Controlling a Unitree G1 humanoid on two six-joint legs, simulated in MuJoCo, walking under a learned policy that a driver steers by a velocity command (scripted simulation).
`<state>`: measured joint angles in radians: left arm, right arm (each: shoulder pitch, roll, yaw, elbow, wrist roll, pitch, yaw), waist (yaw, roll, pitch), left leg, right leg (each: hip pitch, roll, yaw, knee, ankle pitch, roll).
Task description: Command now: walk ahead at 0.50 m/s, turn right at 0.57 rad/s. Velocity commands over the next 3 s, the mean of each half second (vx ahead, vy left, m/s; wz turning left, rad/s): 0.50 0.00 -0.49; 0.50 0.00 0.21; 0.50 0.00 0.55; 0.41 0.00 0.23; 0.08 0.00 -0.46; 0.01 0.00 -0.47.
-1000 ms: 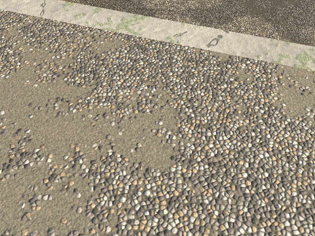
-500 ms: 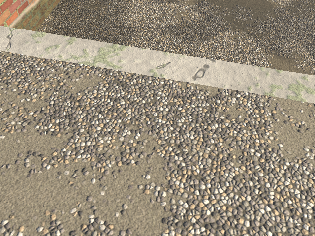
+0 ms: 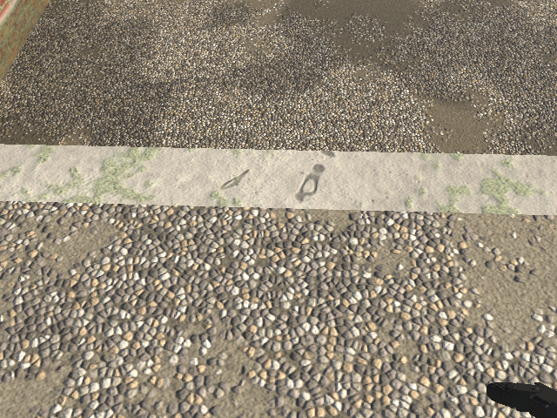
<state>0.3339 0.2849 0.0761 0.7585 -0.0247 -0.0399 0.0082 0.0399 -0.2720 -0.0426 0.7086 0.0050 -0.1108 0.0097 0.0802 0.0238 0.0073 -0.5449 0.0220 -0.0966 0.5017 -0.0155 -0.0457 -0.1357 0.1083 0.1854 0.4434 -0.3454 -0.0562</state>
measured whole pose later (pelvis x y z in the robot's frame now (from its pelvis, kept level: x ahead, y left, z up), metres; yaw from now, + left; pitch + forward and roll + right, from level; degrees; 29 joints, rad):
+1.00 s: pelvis +0.52 -0.09 +0.00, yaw -5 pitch +2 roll -3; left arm 0.33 0.26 0.08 0.82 0.00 -0.08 0.01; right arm 0.11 -0.26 -0.05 0.77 0.02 -0.04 0.05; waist 0.06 0.04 0.01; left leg -0.67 0.09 0.00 0.68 0.02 0.03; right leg 0.08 0.02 -0.23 0.23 -0.33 0.00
